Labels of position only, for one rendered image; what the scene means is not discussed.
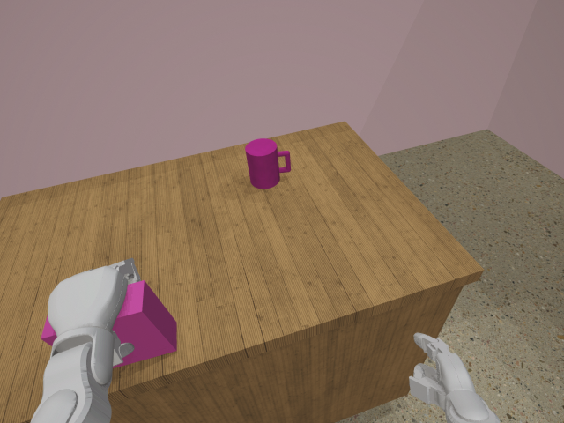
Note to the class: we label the right robot forearm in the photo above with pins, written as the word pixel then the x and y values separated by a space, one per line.
pixel 465 406

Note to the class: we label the left robot forearm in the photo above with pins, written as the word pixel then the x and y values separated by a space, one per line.
pixel 77 377

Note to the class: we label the robot right hand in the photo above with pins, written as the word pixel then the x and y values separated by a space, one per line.
pixel 433 385

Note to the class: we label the sponge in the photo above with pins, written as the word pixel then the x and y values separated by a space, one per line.
pixel 142 321

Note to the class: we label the robot left hand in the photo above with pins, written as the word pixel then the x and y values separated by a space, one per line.
pixel 93 298

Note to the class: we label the table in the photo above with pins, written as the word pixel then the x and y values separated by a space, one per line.
pixel 293 304

